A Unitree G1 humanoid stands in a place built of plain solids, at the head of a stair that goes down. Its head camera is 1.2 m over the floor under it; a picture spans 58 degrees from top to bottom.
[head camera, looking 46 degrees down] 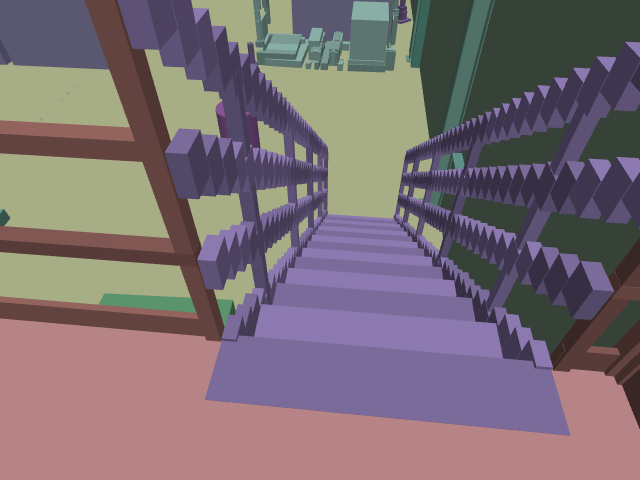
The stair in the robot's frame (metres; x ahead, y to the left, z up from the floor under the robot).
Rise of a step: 0.21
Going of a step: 0.28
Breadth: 1.01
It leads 6 degrees to the right of straight ahead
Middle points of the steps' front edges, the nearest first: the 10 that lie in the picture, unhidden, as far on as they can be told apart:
0.69 -0.19 0.00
0.97 -0.22 -0.21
1.24 -0.25 -0.42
1.52 -0.27 -0.64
1.79 -0.30 -0.85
2.07 -0.33 -1.06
2.34 -0.36 -1.27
2.62 -0.38 -1.49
2.89 -0.41 -1.70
3.17 -0.44 -1.91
